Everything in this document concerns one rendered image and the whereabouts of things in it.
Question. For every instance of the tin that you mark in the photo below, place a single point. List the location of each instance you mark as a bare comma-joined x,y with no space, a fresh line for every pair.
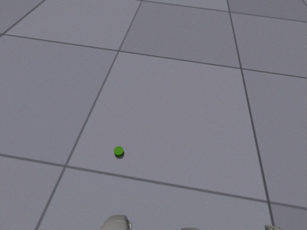
118,151

